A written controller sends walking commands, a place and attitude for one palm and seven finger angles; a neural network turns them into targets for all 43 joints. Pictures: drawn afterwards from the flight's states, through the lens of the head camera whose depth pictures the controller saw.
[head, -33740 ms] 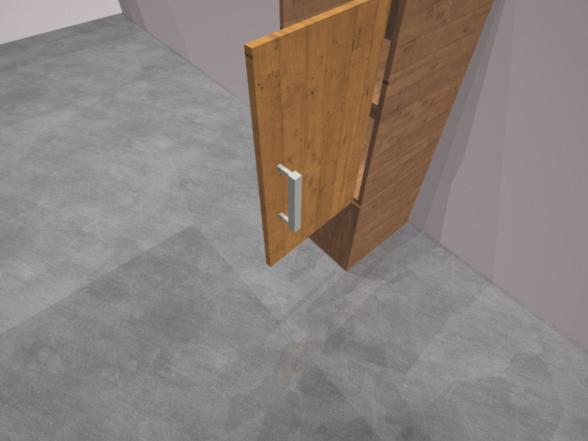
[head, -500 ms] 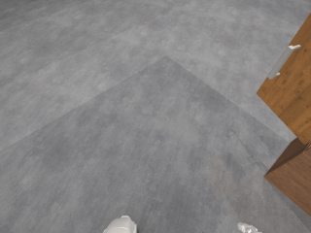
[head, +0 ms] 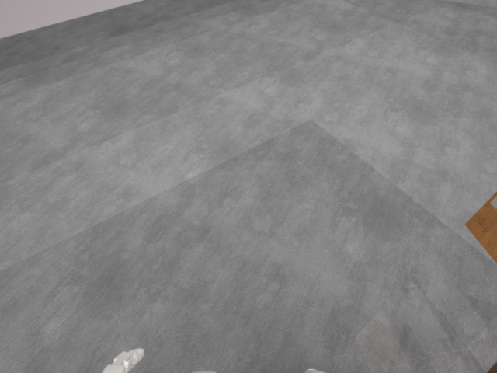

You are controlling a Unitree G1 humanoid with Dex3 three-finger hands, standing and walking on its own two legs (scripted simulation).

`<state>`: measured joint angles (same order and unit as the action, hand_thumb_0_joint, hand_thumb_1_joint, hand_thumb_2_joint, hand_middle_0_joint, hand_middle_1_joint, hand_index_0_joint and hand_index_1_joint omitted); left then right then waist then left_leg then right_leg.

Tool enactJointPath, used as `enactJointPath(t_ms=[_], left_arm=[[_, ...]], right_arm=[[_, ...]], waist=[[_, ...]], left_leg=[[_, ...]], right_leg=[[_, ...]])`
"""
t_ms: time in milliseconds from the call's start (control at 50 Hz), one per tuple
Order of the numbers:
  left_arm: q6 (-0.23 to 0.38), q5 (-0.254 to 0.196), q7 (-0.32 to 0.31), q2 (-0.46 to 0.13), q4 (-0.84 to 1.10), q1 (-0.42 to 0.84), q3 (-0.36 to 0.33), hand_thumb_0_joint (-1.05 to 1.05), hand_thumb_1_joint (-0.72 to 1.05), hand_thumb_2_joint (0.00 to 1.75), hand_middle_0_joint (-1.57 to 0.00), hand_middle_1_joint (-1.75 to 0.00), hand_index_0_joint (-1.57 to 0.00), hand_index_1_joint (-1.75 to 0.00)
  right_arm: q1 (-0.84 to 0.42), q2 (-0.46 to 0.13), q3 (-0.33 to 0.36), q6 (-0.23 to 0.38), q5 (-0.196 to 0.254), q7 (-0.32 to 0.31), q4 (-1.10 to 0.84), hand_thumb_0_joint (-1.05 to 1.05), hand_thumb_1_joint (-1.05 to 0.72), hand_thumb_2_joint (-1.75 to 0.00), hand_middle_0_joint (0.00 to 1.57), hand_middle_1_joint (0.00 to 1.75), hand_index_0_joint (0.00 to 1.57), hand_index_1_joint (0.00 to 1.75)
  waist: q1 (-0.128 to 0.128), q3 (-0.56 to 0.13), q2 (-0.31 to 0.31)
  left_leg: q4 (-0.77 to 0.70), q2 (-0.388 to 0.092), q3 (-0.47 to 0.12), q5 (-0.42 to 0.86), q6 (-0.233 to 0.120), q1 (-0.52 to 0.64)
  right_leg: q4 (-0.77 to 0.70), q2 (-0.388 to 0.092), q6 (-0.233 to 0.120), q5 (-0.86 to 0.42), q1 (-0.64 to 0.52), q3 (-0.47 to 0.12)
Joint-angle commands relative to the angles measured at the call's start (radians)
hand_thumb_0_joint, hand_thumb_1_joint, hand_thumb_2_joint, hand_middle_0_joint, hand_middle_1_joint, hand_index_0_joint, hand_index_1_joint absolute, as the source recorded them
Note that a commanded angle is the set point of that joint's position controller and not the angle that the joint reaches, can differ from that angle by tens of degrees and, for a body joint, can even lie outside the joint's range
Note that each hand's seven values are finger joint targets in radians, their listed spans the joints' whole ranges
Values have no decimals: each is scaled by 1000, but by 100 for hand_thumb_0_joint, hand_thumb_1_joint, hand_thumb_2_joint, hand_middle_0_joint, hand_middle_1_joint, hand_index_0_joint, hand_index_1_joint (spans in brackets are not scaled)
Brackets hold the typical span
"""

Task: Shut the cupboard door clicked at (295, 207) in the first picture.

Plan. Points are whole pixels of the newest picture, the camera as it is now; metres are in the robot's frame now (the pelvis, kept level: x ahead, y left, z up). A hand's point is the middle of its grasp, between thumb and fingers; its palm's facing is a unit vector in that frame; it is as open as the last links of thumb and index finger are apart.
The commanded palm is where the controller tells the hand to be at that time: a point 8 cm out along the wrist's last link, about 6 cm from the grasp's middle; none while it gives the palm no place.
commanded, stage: walk to a spot facing it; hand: left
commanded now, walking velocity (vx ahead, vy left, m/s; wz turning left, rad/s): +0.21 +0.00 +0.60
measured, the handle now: out of the picture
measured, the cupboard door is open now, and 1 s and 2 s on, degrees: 71 71 71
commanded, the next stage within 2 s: turn to face it in 0.22 s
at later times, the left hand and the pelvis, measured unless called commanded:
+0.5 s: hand out of the picture +0.10 +0.23 -0.18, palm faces +0.29 -0.93 -0.22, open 7.4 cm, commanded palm none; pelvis +0.14 +0.04 +0.00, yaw +12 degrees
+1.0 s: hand (147, 309) +0.26 +0.23 -0.16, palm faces +0.00 -0.97 -0.23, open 7.4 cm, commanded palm none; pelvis +0.20 +0.04 +0.01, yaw -5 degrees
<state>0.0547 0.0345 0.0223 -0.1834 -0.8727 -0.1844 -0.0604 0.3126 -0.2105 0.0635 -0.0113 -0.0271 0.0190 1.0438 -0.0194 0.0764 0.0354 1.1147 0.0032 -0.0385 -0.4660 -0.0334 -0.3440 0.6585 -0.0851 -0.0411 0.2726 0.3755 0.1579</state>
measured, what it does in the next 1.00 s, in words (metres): walks ahead: left foot, then right foot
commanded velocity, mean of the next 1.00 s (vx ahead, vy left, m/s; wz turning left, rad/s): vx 0.00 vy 0.00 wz -0.25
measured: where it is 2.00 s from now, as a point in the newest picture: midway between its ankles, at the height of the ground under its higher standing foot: outside the picture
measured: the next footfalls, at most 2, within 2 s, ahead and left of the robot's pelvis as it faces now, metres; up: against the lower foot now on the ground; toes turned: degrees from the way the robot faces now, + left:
left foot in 0.38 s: +0.22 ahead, +0.15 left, +0.00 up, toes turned +19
right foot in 0.74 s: +0.24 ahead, -0.09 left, +0.00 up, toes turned +0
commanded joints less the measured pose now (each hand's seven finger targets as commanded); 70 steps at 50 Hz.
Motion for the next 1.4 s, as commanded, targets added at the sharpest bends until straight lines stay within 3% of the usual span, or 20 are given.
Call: enactJointPath(t_ms=[0,100,280,320,340,360,380,420,660,680,720,760,840,980,1020,1040,1100,1320,1340,1380], left_arm=[[18,-4,-34,-112,11,-108,-34,0,90,90,-20,-30,-20,-30],[28,-9,-44,-95,-40,-172,-32,0,90,90,-20,-30,-20,-30],[0,-10,-47,-194,-33,-152,-47,0,90,90,-20,-30,-20,-30],[-9,-16,-47,-192,-21,-138,-46,0,90,90,-20,-30,-20,-30],[-19,-29,-45,-125,-9,-196,-31,0,90,90,-20,-30,-20,-30],[-28,-28,-54,-95,11,-180,-6,0,90,90,-20,-30,-20,-30],[-38,-26,-63,-87,23,-150,-1,0,90,90,-20,-30,-20,-30],[-60,-21,-65,-62,-40,-149,4,0,90,90,-20,-30,-20,-30],[-92,-4,-13,-68,-47,-181,-32,0,90,90,-20,-30,-20,-30],[-88,-2,-13,-91,-43,-189,-39,0,90,90,-20,-30,-20,-30],[-70,8,-22,-224,-21,-176,-60,0,90,90,-20,-30,-20,-30],[-64,-1,-43,-233,-26,-180,-70,0,90,90,-20,-30,-20,-30],[-67,-4,-52,-181,2,-101,-66,0,90,90,-20,-30,-20,-30],[-89,-15,-37,-210,22,-9,-70,0,90,90,-20,-30,-20,-30],[-99,-29,-18,-122,63,-25,-46,0,90,90,-20,-30,-20,-30],[-95,-16,-14,-149,79,-4,-43,0,90,90,-20,-30,-20,-30],[-106,-14,5,-149,65,39,-51,0,90,90,-20,-30,-20,-30],[-99,-15,15,-135,98,62,-30,0,90,90,-20,-30,-20,-30],[-93,-12,10,-169,81,3,-36,0,90,90,-20,-30,-20,-30],[-75,-7,-12,-338,45,-114,-68,0,90,90,-20,-30,-20,-30]], right_arm=[[-45,-26,9,26,-2,8,-94,0,-90,-90,20,30,20,30],[-81,24,-3,-1,-1,16,-112,0,-90,-90,20,30,20,30],[-176,-41,-9,4,0,26,-198,0,-90,-90,20,30,20,30],[-21,-100,3,11,-8,13,-159,0,-90,-90,20,30,20,30],[56,-206,21,22,-18,2,-147,0,-90,-90,20,30,20,30],[104,-262,22,17,-3,-18,-131,0,-90,-90,20,30,20,30],[63,-252,14,19,1,-33,-144,0,-90,-90,20,30,20,30],[-88,-178,-4,24,0,-49,-163,0,-90,-90,20,30,20,30],[-222,-163,22,-15,4,-42,-152,0,-90,-90,20,30,20,30],[-220,-148,24,-17,8,-40,-158,0,-90,-90,20,30,20,30],[-206,-47,12,-19,18,-33,-197,0,-90,-90,20,30,20,30],[-254,-57,9,-25,12,-42,-222,0,-90,-90,20,30,20,30],[-208,-62,4,-9,18,-44,-197,0,-90,-90,20,30,20,30],[-72,-80,0,6,22,-56,-174,0,-90,-90,20,30,20,30],[-25,-240,23,19,-2,-61,-182,0,-90,-90,20,30,20,30],[-10,-257,24,14,-3,-59,-198,0,-90,-90,20,30,20,30],[-84,-213,9,20,-11,-66,-211,0,-90,-90,20,30,20,30],[-53,-240,35,7,-1,-44,-185,0,-90,-90,20,30,20,30],[-67,-234,37,5,5,-38,-193,0,-90,-90,20,30,20,30],[-134,-121,9,-4,14,-32,-266,0,-90,-90,20,30,20,30]], waist=[[17,-54,-165],[14,-79,-134],[8,-103,-188],[-69,-194,-93],[-74,-289,187],[-90,-336,228],[-65,-268,58],[-20,-201,176],[58,-55,74],[64,-43,23],[67,-45,-309],[80,-90,-331],[50,-190,-179],[-6,-140,-153],[-10,-139,273],[-24,-122,235],[16,-68,127],[10,-128,159],[42,-137,100],[102,-140,-344]], left_leg=[[177,-103,0,203,25,-268],[-51,-98,83,187,63,-306],[-449,-34,170,195,16,-107],[-603,-31,151,469,-9,222],[-614,-301,-179,896,-116,462],[-665,-462,-312,1124,-233,476],[-658,-471,-266,1070,-242,388],[-756,-404,-182,683,-173,225],[-704,-319,116,170,-59,36],[-633,-280,154,148,-26,9],[-299,-51,251,-100,67,-124],[-25,-37,63,-123,69,-256],[-114,-57,40,-10,95,-210],[-655,-22,72,244,91,151],[-846,-375,-278,352,-51,307],[-851,-484,-332,367,-135,225],[-793,-383,-135,646,-132,193],[-617,-350,130,680,-37,223],[-527,-320,163,590,5,142],[-119,-90,220,-183,113,-257]], right_leg=[[-458,-284,-27,16,-177,-201],[-363,-267,-44,-611,-334,17],[-154,-314,-26,-811,-408,99],[94,-250,28,-605,-247,127],[336,-91,97,-19,13,129],[496,-10,91,461,80,-17],[529,-11,77,424,98,-111],[491,-34,78,318,82,-171],[-34,59,64,-23,-112,-57],[-113,41,48,-86,-131,-112],[-354,-235,-99,-283,-145,-526],[-359,-255,-195,-431,-243,-625],[-248,-164,-160,-567,-353,-438],[-177,-76,-69,-380,-99,-458],[104,144,45,180,171,-247],[298,117,59,346,156,-198],[482,67,86,256,177,-188],[-97,89,54,21,-127,-54],[-215,75,39,-107,-251,-76],[-303,-304,-130,-644,-443,-519]])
